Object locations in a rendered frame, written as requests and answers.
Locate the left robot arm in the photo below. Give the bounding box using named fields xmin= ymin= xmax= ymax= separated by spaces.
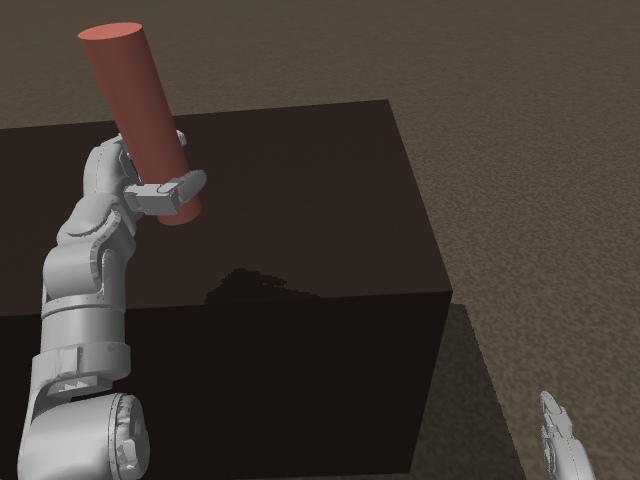
xmin=17 ymin=193 xmax=150 ymax=480

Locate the right robot hand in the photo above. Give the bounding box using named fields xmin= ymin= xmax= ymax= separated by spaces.
xmin=540 ymin=391 xmax=596 ymax=480

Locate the left robot hand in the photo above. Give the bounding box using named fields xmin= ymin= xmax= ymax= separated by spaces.
xmin=83 ymin=130 xmax=207 ymax=222

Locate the can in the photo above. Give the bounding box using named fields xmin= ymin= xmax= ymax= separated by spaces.
xmin=78 ymin=22 xmax=201 ymax=226

